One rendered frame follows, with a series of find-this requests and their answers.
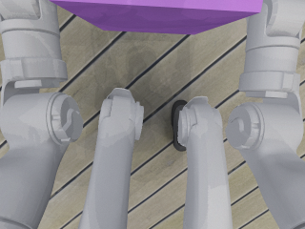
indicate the carton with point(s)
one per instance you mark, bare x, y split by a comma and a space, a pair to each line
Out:
161, 16

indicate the robot right foot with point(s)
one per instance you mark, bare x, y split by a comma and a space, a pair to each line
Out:
176, 108

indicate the right robot forearm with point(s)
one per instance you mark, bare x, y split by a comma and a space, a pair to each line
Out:
272, 46

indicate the robot right thigh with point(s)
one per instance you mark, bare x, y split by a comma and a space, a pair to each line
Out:
208, 200

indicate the left robot forearm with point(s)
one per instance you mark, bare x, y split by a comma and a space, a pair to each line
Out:
31, 41

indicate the robot left upper arm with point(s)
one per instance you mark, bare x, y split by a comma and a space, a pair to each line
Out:
39, 129

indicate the robot right upper arm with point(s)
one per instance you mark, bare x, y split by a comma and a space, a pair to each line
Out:
267, 135

